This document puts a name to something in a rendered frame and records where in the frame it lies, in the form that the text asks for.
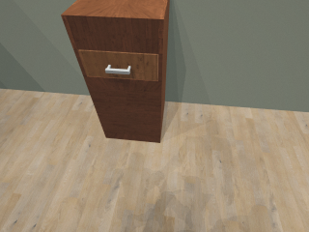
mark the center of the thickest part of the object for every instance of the drawer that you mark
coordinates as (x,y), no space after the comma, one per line
(142,65)

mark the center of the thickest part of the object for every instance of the handle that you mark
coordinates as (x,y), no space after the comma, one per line
(118,71)

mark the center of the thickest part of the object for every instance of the cabinet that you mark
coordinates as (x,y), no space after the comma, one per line
(127,108)

